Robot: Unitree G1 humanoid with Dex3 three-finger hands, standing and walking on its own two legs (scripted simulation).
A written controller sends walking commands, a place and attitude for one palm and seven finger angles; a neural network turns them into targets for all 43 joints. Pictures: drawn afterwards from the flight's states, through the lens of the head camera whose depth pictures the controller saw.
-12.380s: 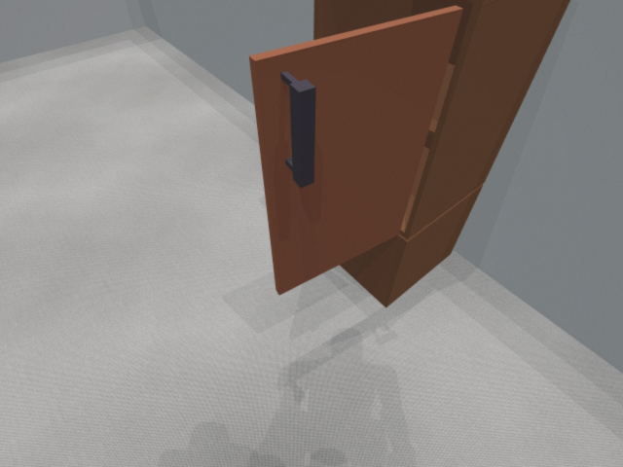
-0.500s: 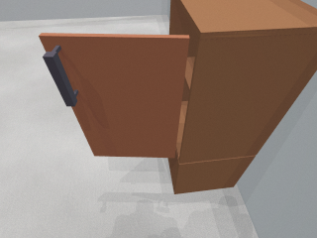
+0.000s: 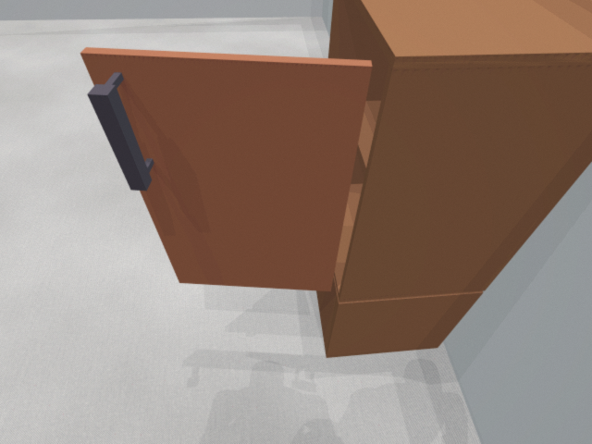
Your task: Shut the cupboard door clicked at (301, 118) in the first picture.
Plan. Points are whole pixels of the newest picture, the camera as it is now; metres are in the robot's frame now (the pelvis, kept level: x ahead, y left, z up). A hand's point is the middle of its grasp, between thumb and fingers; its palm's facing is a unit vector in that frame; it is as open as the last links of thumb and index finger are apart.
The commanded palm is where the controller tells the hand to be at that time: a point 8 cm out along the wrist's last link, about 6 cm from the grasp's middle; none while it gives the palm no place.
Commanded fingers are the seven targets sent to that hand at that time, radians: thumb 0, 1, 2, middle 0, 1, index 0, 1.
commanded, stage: shuffle to correct the standing spot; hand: left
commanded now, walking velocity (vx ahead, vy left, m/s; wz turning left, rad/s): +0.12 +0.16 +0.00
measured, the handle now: (129, 134) +0.50 +0.30 +0.15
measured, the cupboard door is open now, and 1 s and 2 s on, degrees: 82 82 82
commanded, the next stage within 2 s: come to a stop and stand still in 0.52 s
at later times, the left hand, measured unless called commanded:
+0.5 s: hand out of the picture +0.11 +0.21 -0.15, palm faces +0.06 -0.96 -0.28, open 7.4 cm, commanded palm none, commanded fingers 0.00 0.90 0.90 -0.20 -0.30 -0.20 -0.30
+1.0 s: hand out of the picture +0.09 +0.30 -0.17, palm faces +0.03 -0.98 -0.21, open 7.4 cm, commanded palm none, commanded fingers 0.00 0.90 0.90 -0.20 -0.30 -0.20 -0.30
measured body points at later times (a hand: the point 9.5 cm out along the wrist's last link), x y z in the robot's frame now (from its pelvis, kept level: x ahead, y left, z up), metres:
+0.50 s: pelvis +0.06 +0.02 +0.01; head +0.09 -0.01 +0.46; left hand +0.10 +0.26 -0.13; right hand +0.10 -0.21 -0.16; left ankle +0.02 +0.16 -0.65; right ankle +0.04 -0.08 -0.73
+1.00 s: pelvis +0.07 +0.10 +0.01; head +0.10 +0.12 +0.45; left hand +0.09 +0.35 -0.15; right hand +0.14 -0.13 -0.14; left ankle +0.11 +0.22 -0.73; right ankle +0.01 -0.01 -0.68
